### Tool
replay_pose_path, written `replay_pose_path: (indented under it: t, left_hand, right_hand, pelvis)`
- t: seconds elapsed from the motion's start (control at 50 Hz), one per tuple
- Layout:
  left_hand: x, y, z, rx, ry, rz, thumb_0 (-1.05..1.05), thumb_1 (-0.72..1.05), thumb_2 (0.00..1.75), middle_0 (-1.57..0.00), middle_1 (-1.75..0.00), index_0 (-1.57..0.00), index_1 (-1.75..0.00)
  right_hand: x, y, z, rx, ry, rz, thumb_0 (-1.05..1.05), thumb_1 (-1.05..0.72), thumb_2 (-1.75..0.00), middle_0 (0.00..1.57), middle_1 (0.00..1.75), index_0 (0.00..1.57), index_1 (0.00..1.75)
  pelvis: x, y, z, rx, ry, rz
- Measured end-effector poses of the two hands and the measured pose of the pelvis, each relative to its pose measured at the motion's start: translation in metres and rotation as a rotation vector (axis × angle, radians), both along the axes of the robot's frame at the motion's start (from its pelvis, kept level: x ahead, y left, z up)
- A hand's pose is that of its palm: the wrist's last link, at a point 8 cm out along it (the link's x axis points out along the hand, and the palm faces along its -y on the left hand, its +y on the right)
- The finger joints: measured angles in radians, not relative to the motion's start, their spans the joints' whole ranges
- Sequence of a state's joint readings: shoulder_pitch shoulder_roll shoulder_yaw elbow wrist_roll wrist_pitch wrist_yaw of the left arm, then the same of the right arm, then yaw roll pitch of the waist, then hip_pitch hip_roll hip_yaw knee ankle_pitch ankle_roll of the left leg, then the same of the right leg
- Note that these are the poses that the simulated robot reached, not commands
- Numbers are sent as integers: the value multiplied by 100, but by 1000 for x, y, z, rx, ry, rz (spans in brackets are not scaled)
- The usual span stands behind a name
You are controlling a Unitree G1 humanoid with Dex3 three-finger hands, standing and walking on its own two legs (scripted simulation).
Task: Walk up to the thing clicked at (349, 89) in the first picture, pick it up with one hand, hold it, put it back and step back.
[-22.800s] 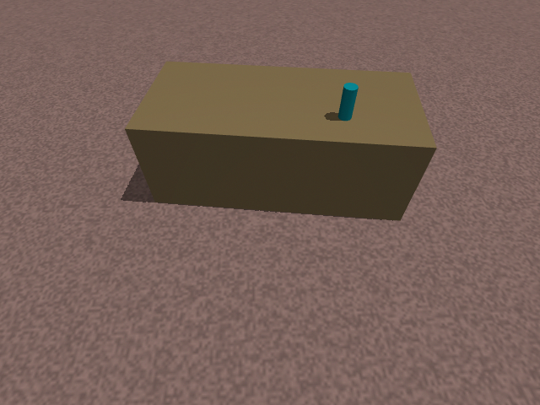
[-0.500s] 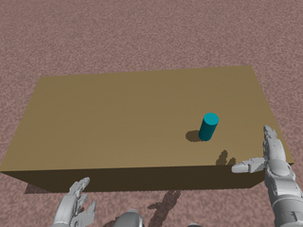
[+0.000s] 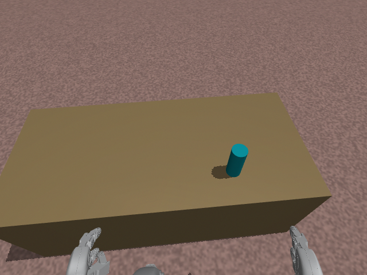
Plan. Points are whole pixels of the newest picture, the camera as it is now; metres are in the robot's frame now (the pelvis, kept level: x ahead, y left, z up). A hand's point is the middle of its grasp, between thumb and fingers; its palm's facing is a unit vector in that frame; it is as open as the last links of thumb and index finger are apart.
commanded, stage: home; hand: right
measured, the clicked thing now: (236, 161) +0.51 -0.17 -0.21
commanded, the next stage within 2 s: stand in 1.82 s
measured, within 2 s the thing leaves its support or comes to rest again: neither
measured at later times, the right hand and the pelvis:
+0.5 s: hand (285, 270) +0.15 -0.19 -0.06, palm faces +0.12 +0.95 -0.28, open 17.5 cm; pelvis -0.02 -0.01 +0.00, yaw +0 degrees
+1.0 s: hand (286, 259) +0.17 -0.20 -0.06, palm faces +0.10 +0.96 -0.27, open 17.4 cm; pelvis +0.00 -0.02 +0.00, yaw +0 degrees
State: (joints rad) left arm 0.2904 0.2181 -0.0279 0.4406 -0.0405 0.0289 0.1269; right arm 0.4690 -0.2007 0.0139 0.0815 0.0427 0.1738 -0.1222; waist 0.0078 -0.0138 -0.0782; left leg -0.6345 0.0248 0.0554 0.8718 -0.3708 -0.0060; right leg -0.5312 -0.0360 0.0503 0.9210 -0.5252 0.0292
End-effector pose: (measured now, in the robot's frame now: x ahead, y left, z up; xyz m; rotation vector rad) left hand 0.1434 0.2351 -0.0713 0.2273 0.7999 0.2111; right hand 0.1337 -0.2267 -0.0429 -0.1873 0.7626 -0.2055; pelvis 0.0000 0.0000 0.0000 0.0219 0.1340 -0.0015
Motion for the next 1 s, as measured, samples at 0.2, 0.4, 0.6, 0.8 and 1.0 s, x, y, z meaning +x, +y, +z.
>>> replay_pose_path:
  t: [0.2,0.4,0.6,0.8,1.0]
  left_hand:
    - [-9,5,7,29,-96,16,1,89,90,-20,-30,-20,-30]
    - [-9,-5,9,23,-116,-18,1,89,90,-20,-30,-20,-30]
    - [-6,-16,6,26,-123,-17,1,89,90,-20,-30,-20,-30]
    - [0,-18,8,36,-123,-13,1,89,90,-20,-30,-20,-30]
    - [7,-18,7,39,-121,-14,1,89,90,-20,-30,-20,-30]
  right_hand:
    - [11,-1,17,-46,-95,16,-1,53,-6,6,5,5,5]
    - [-8,-5,9,-26,-47,9,-1,55,-5,6,5,5,5]
    - [2,-14,14,-44,-62,12,-1,55,-5,6,5,5,5]
    - [13,-17,12,-28,-56,20,-1,54,-5,6,5,5,5]
    - [16,-20,11,-36,-30,23,-1,53,-6,6,5,5,5]
  pelvis:
    - [-11,0,-1,-1,-24,3]
    - [-18,-4,-1,2,-27,2]
    - [-13,-12,-2,10,-22,2]
    - [-5,-17,-1,14,-14,7]
    - [2,-18,-1,18,-5,4]
